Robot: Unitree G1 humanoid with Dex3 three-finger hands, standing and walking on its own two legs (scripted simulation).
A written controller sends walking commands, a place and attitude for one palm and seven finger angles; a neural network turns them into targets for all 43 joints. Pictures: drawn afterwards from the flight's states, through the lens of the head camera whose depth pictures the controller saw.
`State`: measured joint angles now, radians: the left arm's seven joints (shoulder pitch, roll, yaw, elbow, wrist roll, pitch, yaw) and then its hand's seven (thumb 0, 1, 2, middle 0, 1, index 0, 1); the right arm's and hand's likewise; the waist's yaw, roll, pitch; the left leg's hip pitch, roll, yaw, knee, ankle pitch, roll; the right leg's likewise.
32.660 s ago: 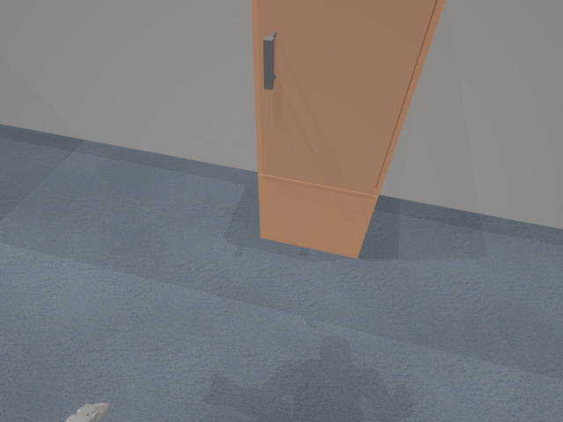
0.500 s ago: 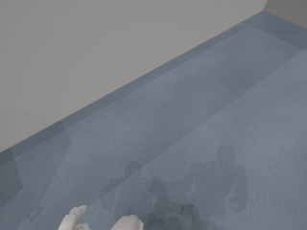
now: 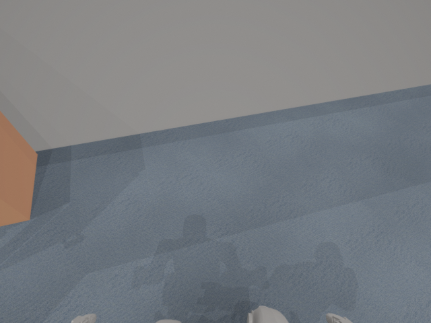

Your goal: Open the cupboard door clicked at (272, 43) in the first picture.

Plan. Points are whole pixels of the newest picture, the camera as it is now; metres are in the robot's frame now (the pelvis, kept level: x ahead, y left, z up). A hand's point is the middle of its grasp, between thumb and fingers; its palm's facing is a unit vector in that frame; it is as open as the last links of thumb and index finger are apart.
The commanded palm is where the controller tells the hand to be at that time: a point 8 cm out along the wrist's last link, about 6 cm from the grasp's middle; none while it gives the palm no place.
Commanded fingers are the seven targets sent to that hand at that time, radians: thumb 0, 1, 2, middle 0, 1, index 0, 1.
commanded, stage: turn to face it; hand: left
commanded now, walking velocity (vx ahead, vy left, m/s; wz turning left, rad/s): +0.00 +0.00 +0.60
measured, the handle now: out of the picture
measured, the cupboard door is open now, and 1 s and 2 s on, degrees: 40 40 40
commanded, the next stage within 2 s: take the last steps up to it in 1.58 s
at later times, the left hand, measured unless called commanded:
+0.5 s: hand out of the picture +0.02 +0.18 -0.17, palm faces +0.33 -0.92 -0.22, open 7.4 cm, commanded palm none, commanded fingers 0.00 0.90 0.90 -0.20 -0.30 -0.20 -0.30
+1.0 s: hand out of the picture +0.02 +0.17 -0.15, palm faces +0.56 -0.77 -0.29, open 7.4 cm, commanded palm none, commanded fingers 0.00 0.90 0.90 -0.20 -0.30 -0.20 -0.30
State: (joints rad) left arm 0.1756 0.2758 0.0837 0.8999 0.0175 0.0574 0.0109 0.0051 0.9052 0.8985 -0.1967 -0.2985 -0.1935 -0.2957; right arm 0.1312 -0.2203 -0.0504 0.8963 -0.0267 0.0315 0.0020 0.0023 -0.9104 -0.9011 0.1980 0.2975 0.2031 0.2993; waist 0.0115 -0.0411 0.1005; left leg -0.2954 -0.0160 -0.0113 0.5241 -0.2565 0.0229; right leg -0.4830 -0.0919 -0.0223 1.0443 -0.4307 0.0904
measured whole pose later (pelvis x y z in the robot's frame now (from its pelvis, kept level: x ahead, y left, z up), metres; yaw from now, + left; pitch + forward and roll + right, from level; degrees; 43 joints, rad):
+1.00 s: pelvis +0.05 -0.05 +0.00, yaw +36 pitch +0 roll +1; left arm 0.18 0.20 0.04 0.85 0.02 0.01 0.02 0.00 0.90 0.90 -0.20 -0.30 -0.20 -0.30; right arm 0.16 -0.25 -0.09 0.93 -0.02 0.08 0.02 0.01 -0.91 -0.90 0.20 0.30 0.20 0.30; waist -0.02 0.03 0.10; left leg -0.49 -0.03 -0.05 1.09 -0.45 -0.04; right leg -0.25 -0.07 -0.10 0.57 -0.32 0.00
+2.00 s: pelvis +0.08 +0.01 +0.01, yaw +61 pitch +0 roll +2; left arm 0.33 0.20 0.07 1.04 0.03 -0.04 0.00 0.00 0.91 0.90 -0.20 -0.30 -0.20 -0.30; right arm 0.15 -0.21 -0.06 1.01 -0.02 0.05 0.04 0.01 -0.91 -0.90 0.19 0.30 0.20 0.30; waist 0.05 -0.06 0.07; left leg -0.38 0.03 0.08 0.73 -0.39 -0.04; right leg -0.10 -0.14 -0.19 0.41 -0.30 0.04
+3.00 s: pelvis +0.15 +0.34 +0.01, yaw +64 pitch +0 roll +1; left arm 0.38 0.16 0.05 1.13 0.03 -0.05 0.01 -0.01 0.92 0.90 -0.20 -0.30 -0.20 -0.30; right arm 0.12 -0.19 -0.05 1.01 -0.02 -0.02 0.03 0.00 -0.92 -0.90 0.19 0.30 0.20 0.30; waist 0.06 -0.02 0.05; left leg -0.42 0.05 0.09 0.56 -0.19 -0.03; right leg -0.05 -0.10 -0.15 0.37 -0.31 0.04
